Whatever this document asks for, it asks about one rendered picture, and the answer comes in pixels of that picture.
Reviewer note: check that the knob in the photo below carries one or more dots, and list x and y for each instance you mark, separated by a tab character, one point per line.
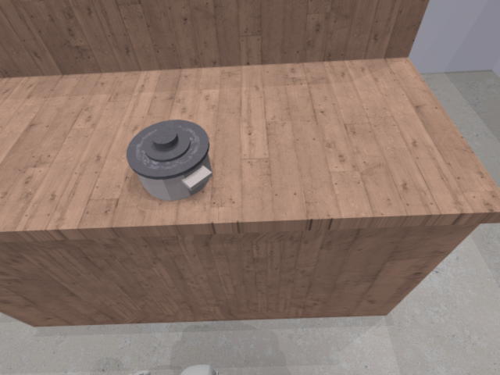
165	138

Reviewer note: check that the table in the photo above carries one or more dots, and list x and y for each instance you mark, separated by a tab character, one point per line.
339	182

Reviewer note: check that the pot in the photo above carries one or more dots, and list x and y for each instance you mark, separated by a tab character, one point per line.
180	187

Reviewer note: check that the lid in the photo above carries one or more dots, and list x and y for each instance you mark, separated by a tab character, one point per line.
160	164

